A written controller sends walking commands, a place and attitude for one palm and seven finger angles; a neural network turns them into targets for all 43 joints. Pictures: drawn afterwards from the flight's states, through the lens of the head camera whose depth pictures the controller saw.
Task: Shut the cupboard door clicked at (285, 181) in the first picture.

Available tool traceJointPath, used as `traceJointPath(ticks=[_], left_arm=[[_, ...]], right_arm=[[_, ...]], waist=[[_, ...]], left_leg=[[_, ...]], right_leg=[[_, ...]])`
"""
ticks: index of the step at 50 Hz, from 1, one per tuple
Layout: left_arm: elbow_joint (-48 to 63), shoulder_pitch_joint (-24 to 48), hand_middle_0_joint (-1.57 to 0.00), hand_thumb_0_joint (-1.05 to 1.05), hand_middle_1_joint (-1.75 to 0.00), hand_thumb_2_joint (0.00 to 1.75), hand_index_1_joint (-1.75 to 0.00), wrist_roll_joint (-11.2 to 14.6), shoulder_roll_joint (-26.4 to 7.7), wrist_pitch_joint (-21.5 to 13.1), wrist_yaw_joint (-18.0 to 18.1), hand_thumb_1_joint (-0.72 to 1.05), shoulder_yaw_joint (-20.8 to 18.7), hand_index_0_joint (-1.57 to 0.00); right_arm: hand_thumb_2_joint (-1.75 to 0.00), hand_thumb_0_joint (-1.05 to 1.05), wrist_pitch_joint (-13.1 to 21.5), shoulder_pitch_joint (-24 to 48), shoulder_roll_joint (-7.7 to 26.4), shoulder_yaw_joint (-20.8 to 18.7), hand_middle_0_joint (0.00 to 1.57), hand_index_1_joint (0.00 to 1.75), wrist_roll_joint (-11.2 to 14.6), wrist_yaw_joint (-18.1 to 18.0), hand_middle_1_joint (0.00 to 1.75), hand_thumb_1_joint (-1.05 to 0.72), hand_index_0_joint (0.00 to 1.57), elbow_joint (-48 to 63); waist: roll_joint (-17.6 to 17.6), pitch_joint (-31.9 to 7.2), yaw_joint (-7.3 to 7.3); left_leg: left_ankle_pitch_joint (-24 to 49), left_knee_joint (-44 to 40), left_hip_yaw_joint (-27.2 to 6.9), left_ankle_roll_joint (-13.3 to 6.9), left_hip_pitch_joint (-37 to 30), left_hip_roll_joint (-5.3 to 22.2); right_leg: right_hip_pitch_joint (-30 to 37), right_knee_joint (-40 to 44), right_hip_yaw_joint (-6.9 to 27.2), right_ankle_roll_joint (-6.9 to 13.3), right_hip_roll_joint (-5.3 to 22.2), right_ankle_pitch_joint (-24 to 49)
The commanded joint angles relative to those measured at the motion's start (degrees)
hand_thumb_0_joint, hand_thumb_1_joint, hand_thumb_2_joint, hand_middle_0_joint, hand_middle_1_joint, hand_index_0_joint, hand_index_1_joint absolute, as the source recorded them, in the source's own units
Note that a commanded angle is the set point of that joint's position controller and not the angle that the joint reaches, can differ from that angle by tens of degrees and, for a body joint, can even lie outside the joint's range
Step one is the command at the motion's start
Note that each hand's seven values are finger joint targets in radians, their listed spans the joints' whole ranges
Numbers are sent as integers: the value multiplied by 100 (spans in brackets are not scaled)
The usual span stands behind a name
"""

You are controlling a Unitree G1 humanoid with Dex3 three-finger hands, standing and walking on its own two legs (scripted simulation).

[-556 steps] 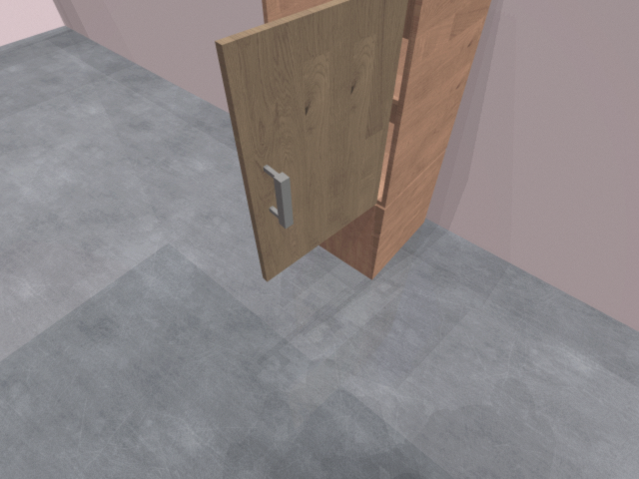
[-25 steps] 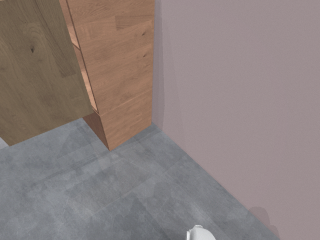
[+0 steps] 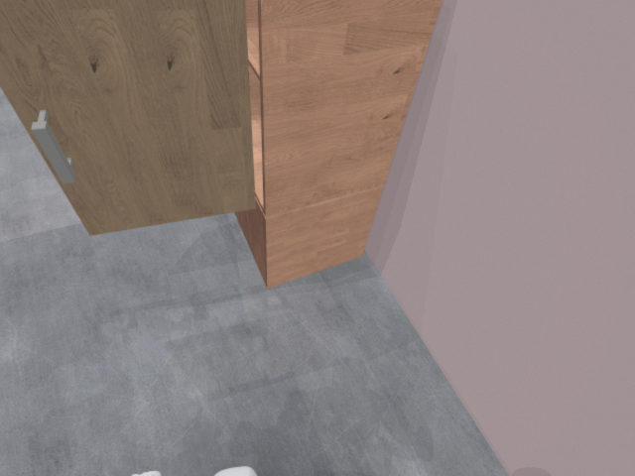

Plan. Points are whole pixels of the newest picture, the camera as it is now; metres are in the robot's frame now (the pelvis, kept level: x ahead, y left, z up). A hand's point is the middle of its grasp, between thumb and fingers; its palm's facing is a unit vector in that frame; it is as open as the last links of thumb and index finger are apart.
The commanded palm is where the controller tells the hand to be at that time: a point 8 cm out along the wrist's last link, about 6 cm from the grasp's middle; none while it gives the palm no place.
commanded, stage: turn to face it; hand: left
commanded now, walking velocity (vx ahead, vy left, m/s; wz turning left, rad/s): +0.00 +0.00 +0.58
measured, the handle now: (56, 147) +0.64 +0.53 -0.04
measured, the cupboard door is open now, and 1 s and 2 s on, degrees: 83 83 83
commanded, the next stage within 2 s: take the last steps up to it in 0.64 s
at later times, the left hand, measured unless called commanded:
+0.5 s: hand out of the picture +0.07 +0.22 -0.15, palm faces +0.20 -0.95 -0.25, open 7.4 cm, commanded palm none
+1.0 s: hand out of the picture -0.06 +0.14 -0.15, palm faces +0.45 -0.86 -0.23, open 7.3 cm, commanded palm none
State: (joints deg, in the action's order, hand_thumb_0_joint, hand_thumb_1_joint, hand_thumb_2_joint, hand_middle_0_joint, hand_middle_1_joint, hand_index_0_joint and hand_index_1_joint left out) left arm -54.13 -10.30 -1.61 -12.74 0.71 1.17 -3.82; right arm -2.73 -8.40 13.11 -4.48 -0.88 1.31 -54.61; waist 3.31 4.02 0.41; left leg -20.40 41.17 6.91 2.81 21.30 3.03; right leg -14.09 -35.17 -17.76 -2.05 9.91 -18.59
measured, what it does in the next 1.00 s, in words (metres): steps on the spot, turning left: left foot, then right foot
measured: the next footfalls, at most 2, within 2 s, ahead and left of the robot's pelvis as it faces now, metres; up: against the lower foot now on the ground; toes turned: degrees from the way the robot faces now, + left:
left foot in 0.02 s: +0.07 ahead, +0.10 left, +0.00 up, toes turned +7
right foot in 0.60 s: +0.07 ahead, -0.13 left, +0.00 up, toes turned +13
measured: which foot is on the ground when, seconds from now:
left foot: up 0.00-0.00, down 0.02-0.60, up 0.62-1.00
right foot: down 0.00-0.02, up 0.04-0.58, down 0.60-1.00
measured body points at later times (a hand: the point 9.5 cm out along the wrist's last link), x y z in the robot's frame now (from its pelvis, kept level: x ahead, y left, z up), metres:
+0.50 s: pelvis +0.02 +0.00 +0.02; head +0.06 +0.02 +0.46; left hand +0.06 +0.27 -0.13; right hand +0.11 -0.23 -0.13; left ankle +0.03 +0.09 -0.73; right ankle +0.03 -0.16 -0.68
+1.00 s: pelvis +0.02 -0.03 +0.02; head +0.05 -0.02 +0.47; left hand -0.08 +0.19 -0.13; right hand +0.19 -0.24 -0.13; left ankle -0.05 +0.10 -0.68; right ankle +0.03 -0.14 -0.73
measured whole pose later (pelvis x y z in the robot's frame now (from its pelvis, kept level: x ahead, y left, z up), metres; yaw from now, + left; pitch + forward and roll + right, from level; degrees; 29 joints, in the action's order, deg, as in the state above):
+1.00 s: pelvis +0.02 -0.03 +0.02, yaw +23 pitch +0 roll +2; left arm -58.7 -18.5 -1.8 -10.1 -1.9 0.7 -2.7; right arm -3.0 -9.3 13.3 -4.4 -1.1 1.4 -59.0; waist 0.9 3.1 -2.6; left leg -23.7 47.8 1.9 3.1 21.0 1.9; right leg -7.3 -23.4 -8.9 0.1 5.1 -15.9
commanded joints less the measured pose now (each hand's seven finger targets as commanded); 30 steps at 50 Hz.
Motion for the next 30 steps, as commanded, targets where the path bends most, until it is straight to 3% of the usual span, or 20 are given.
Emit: traceJointPath(ticks=[1, 2, 3, 4, 6, 9, 11, 13, 21, 25, 27, 28, 29, 30], left_arm=[[775, 260, -20, 0, -30, 90, -30, 80, -365, 35, -43, 90, -68, -20], [882, 531, -20, 0, -30, 90, -30, 31, -560, 77, -20, 90, -63, -20], [834, 587, -20, 0, -30, 90, -30, 20, -539, 86, -20, 90, -84, -20], [728, 564, -20, 0, -30, 90, -30, 22, -505, 89, -21, 90, -102, -20], [501, 238, -20, 0, -30, 90, -30, 9, -601, 116, -44, 90, -108, -20], [376, -56, -20, 0, -30, 90, -30, 20, -632, 116, -52, 90, -97, -20], [393, -67, -20, 0, -30, 90, -30, 36, -636, 125, -27, 90, -88, -20], [433, -5, -20, 0, -30, 90, -30, 49, -631, 132, -8, 90, -78, -20], [578, 409, -20, 0, -30, 90, -30, 89, -487, 114, 15, 90, -14, -20], [508, 140, -20, 0, -30, 90, -30, 116, -424, 81, 36, 90, 10, -20], [416, -136, -20, 0, -30, 90, -30, 131, -415, 38, 52, 90, -10, -20], [342, -374, -20, 0, -30, 90, -30, 139, -463, 0, 73, 90, -28, -20], [292, -581, -20, 0, -30, 90, -30, 99, -695, -67, 103, 90, -68, -20], [265, -666, -20, 0, -30, 90, -30, 16, -1129, -116, 142, 90, -154, -20]], right_arm=[[-90, 0, 172, -1104, 1542, -301, 20, 30, -80, -67, 30, -90, 20, 289], [-90, 0, 153, -1172, 1612, -283, 20, 30, -75, -132, 30, -90, 20, 194], [-90, 0, 189, -920, 1476, -236, 20, 30, -75, -187, 30, -90, 20, 279], [-90, 0, 208, -575, 1304, -203, 20, 30, -79, -240, 30, -90, 20, 387], [-90, 0, 243, -252, 1127, -98, 20, 30, -54, -262, 30, -90, 20, 478], [-90, 0, 300, -277, 1028, -47, 20, 30, 1, -277, 30, -90, 20, 480], [-90, 0, 300, -384, 1055, -53, 20, 30, 2, -269, 30, -90, 20, 444], [-90, 0, 280, -464, 1058, -65, 20, 30, -1, -259, 30, -90, 20, 409], [-90, 0, 196, -637, 1025, -94, 20, 30, -58, -246, 30, -90, 20, 248], [-90, 0, 148, -462, 990, -108, 20, 30, -67, -240, 30, -90, 20, 251], [-90, 0, 136, -359, 937, -108, 20, 30, -39, -237, 30, -90, 20, 248], [-90, 0, 132, -261, 867, -96, 20, 30, -3, -229, 30, -90, 20, 264], [-90, 0, 148, -263, 678, -75, 20, 30, 48, -197, 30, -90, 20, 267], [-90, 0, 159, -299, 307, -32, 20, 30, 98, -175, 30, -90, 20, 341]], waist=[[-2672, -751, 593], [-1688, -892, 557], [-1387, -820, 443], [-1446, -705, 287], [-1133, -579, 91], [-931, -835, -21], [-829, -938, 6], [-781, -874, 44], [-983, -672, 194], [-1280, -728, 92], [-1195, -813, -53], [-994, -861, -183], [-419, -928, -275], [1139, -885, -270]], left_leg=[[3237, -2315, -3253, -1265, -1607, 2063], [3312, -2220, -3167, -1625, -1575, 2313], [2909, -2267, -2866, -1555, -1398, 1958], [2837, -2203, -2699, -1411, -1326, 1694], [3031, -2199, -2115, -1211, -1270, 1316], [3600, -2130, -1761, -1120, -1658, 1038], [3771, -2091, -1816, -1176, -1859, 1048], [3488, -2135, -1969, -1242, -1830, 1071], [2930, -2140, -2476, -1358, -1611, 1078], [2866, -2011, -2609, -1293, -1126, 944], [2718, -1825, -2577, -1156, -844, 759], [2355, -1621, -2494, -986, -462, 609], [1660, -1192, -2221, -692, 124, 290], [-136, -131, -1187, -218, 1031, -570]], right_leg=[[-2044, -2334, 735, -327, -251, -2212], [-2070, -2980, 1538, -175, -223, -1954], [-2113, -3156, 1667, -146, -194, -1532], [-2258, -3335, 1727, -207, -207, -1154], [-2163, -3437, 1882, -263, -267, -487], [-2035, -3319, 1855, -343, -376, -123], [-2005, -3209, 1871, -392, -417, -92], [-1973, -3020, 1881, -414, -447, -129], [-1451, -1756, 1821, -330, -647, -651], [-548, -705, 1712, -174, -880, -623], [114, 107, 1653, -102, -980, -54], [737, 858, 1655, -75, -921, 506], [1489, 1559, 2124, 20, -455, 863], [1905, 1901, 3527, 538, 941, 1355]])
